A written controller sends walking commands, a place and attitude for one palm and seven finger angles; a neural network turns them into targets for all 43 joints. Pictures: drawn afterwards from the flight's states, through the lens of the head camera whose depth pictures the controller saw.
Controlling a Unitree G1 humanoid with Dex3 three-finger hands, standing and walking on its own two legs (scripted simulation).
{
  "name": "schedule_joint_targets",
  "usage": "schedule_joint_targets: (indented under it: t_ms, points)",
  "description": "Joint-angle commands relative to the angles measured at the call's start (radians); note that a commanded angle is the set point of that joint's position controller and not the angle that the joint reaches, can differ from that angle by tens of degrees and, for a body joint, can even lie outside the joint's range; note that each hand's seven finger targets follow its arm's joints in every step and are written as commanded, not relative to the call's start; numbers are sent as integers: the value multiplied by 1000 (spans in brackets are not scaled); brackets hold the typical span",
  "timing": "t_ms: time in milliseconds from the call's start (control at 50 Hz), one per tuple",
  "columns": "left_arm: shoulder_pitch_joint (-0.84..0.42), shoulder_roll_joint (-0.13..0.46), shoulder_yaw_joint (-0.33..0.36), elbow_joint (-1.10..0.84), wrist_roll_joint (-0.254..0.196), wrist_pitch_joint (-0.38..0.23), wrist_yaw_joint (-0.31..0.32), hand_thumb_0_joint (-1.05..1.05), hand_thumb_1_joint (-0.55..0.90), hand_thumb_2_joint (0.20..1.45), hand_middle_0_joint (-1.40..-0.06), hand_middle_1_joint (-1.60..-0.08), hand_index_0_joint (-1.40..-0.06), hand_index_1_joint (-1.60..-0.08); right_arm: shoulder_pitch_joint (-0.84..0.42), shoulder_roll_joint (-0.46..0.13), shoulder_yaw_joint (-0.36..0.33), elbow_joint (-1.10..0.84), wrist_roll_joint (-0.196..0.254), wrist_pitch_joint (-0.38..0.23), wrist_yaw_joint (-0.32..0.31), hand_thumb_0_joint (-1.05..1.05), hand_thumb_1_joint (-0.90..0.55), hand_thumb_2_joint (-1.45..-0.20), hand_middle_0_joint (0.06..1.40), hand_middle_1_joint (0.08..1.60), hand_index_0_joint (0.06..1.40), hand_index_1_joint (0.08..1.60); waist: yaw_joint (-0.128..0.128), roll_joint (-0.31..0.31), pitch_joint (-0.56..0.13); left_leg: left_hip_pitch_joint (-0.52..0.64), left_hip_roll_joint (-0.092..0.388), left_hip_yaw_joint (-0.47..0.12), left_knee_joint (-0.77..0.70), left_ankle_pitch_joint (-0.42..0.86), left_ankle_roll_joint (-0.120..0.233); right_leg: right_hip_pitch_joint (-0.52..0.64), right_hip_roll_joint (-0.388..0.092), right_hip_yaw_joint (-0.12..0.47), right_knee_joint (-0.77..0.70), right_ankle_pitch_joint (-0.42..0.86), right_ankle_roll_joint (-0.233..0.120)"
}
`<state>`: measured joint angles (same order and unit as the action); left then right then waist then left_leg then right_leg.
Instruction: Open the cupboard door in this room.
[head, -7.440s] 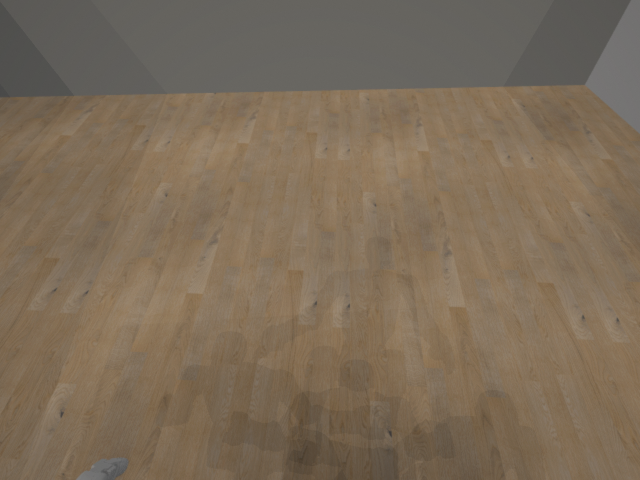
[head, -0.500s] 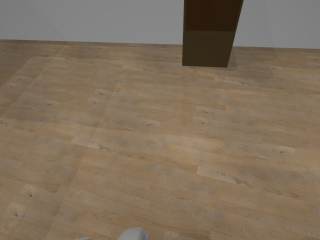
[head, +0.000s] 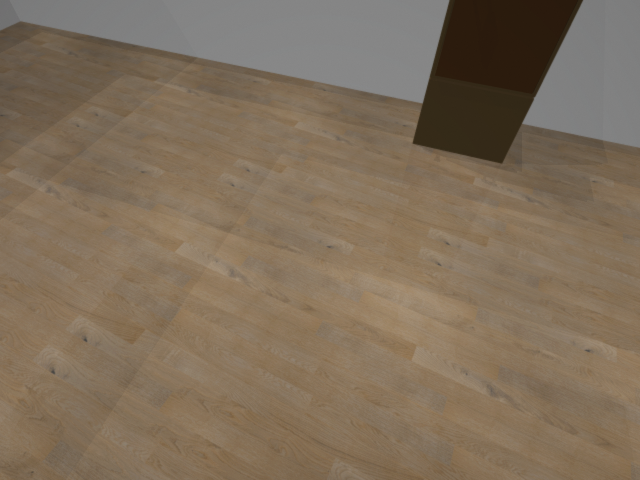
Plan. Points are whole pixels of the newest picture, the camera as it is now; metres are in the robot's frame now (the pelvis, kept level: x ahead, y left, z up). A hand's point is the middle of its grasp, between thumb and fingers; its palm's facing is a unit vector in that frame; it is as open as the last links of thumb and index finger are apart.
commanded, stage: turn or walk to find it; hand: left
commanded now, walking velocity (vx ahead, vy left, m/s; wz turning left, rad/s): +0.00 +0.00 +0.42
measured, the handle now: out of the picture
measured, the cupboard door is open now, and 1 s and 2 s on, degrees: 0 0 0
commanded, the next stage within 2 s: stand and wait in 0.18 s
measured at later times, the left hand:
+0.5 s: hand out of the picture -0.04 +0.21 -0.19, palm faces +0.18 -0.96 -0.21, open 7.4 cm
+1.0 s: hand out of the picture -0.08 +0.16 -0.17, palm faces +0.19 -0.96 -0.19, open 7.4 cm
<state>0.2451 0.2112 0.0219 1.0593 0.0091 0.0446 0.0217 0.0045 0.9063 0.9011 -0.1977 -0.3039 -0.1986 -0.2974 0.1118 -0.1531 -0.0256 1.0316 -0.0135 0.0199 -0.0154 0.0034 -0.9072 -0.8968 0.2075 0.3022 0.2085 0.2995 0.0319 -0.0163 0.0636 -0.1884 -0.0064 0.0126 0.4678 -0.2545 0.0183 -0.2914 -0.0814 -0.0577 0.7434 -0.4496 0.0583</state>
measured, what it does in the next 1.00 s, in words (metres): steps on the spot: right foot, then left foot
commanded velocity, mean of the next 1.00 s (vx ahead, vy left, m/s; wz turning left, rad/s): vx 0.00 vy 0.00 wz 0.11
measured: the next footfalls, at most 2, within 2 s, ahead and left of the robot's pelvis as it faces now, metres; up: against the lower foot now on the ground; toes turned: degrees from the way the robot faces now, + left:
right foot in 0.08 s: +0.03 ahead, -0.13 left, +0.00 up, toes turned -4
left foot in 0.42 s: -0.01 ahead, +0.14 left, +0.00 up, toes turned +12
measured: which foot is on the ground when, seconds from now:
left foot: down 0.00-0.10, up 0.12-0.40, down 0.42-1.00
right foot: up 0.00-0.06, down 0.08-0.44, up 0.46-0.72, down 0.74-1.00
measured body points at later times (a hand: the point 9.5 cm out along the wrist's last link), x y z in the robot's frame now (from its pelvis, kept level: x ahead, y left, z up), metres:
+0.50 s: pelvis -0.04 +0.02 -0.01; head -0.02 +0.04 +0.44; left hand -0.05 +0.26 -0.17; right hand +0.04 -0.22 -0.15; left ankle -0.05 +0.13 -0.74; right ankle -0.02 -0.13 -0.73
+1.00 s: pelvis -0.05 +0.00 +0.00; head -0.05 -0.01 +0.45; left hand -0.08 +0.21 -0.16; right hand -0.01 -0.22 -0.16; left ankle -0.05 +0.13 -0.74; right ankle -0.05 -0.11 -0.74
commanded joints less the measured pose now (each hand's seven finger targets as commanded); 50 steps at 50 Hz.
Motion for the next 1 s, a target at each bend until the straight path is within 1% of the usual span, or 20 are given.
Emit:
schedule_joint_targets:
  t_ms: [0,40,80,100,140,180,300,360,380,400,420,440,500,560,640,680,720,760,900,980]
  points:
    - [83,58,26,-52,6,-31,5,0,900,900,-200,-300,-200,-300,27,-219,-58,-55,-3,-6,-4,0,-900,-900,200,300,200,300,-11,157,-65,-29,206,-216,-95,346,118,57,24,-21,-167,127,2]
    - [117,100,36,-55,11,-46,10,0,900,900,-200,-300,-200,-300,30,-189,-58,-69,6,-6,4,0,-900,-900,200,300,200,300,9,59,-86,-139,134,-178,10,211,51,201,-39,34,-357,280,-15]
    - [107,225,65,-87,22,-51,14,0,900,900,-200,-300,-200,-300,11,-129,-52,-116,5,6,11,0,-900,-900,200,300,200,300,28,-284,-57,-317,-30,-15,348,-261,-34,191,-358,330,-488,299,-185]
    - [94,213,70,-102,17,-52,16,0,900,900,-200,-300,-200,-300,-9,-166,-63,-119,-5,21,11,0,-900,-900,200,300,200,300,37,-287,-25,-323,10,-65,519,-300,-27,85,-378,341,-520,238,-223]
    - [-3,161,57,-130,17,-47,17,0,900,900,-200,-300,-200,-300,25,-157,-69,-98,-3,27,21,0,-900,-900,200,300,200,300,-21,-126,18,-333,32,-59,675,-218,-32,36,-310,207,-482,296,-210]
    - [-33,146,50,-151,21,-53,15,0,900,900,-200,-300,-200,-300,74,-135,-62,-81,-4,31,28,0,-900,-900,200,300,200,300,-36,-136,-13,-302,36,-26,658,-171,-53,54,-250,84,-440,382,-176]
    - [40,185,57,-103,27,-51,13,0,900,900,-200,-300,-200,-300,61,-102,-36,-79,4,12,21,0,-900,-900,200,300,200,300,9,-182,-60,-190,31,47,293,-193,-60,147,-244,64,-378,523,-198]
    - [7,169,50,-85,11,-42,12,0,900,900,-200,-300,-200,-300,162,-106,-27,-35,2,-6,14,0,-900,-900,200,300,200,300,-40,-126,-87,16,34,67,-8,38,-54,67,-192,15,-288,413,-122]
    - [20,130,40,-87,3,-34,10,0,900,900,-200,-300,-200,-300,179,-153,-32,-29,0,-18,13,0,-900,-900,200,300,200,300,-42,16,-102,100,113,-37,-86,123,-30,-14,-130,-24,-198,291,-71]
    - [37,72,29,-100,-2,-27,7,0,900,900,-200,-300,-200,-300,176,-221,-42,-34,-8,-25,9,0,-900,-900,200,300,200,300,-32,211,-88,74,277,-232,-152,197,39,-80,-42,-65,-117,106,-21]
    - [12,56,20,-104,1,-27,6,0,900,900,-200,-300,-200,-300,159,-246,-43,-38,-10,-23,2,0,-900,-900,200,300,200,300,-37,235,-51,-7,343,-298,-207,215,102,-77,-11,-49,-27,-41,-12]
    - [-12,52,19,-88,4,-12,11,0,900,900,-200,-300,-200,-300,137,-234,-42,-25,-11,-30,-8,0,-900,-900,200,300,200,300,-41,324,-35,-63,340,-306,-265,135,119,-63,-14,-5,79,-96,-15]
    - [-1,54,19,-43,6,-16,-3,0,900,900,-200,-300,-200,-300,93,-185,-25,-12,-7,-31,-20,0,-900,-900,200,300,200,300,-21,216,-36,4,273,-205,-208,299,132,-98,-16,27,135,-24,-20]
    - [-13,42,16,-38,3,-21,-5,0,900,900,-200,-300,-200,-300,115,-200,-37,-5,-6,-25,-19,0,-900,-900,200,300,200,300,-38,149,-63,70,260,-188,-171,402,144,-98,-2,11,72,-26,-8]
    - [35,21,5,-13,3,-28,3,0,900,900,-200,-300,-200,-300,126,-187,-37,14,-4,-24,-17,0,-900,-900,200,300,200,300,-32,143,-100,81,238,-182,-150,365,132,-7,14,1,-123,37,-13]
    - [91,24,0,16,4,-39,9,0,900,900,-200,-300,-200,-300,124,-168,-34,20,3,-24,-15,0,-900,-900,200,300,200,300,-9,105,-106,23,194,-145,-97,293,85,119,12,-9,-330,208,-14]
    - [89,81,0,25,9,-57,18,0,900,900,-200,-300,-200,-300,135,-103,-22,18,15,-27,-8,0,-900,-900,200,300,200,300,-30,-38,-84,-61,103,-56,-25,133,4,177,-116,132,-423,333,-58]
    - [43,115,8,17,5,-64,15,0,900,900,-200,-300,-200,-300,130,-81,-12,23,3,-8,-4,0,-900,-900,200,300,200,300,-37,-218,-4,-60,44,-5,-6,-18,-33,54,-179,211,-479,253,-126]
    - [53,49,-6,34,-2,-54,14,0,900,900,-200,-300,-200,-300,186,-88,1,82,3,-24,-9,0,-900,-900,200,300,200,300,-38,11,35,8,105,-43,-106,119,-11,24,-51,92,-433,178,-74]
    - [83,39,-8,50,-3,-57,15,0,900,900,-200,-300,-200,-300,202,-79,6,93,4,-30,-14,0,-900,-900,200,300,200,300,-30,13,17,1,104,-41,-111,135,-11,68,-49,91,-437,221,-76]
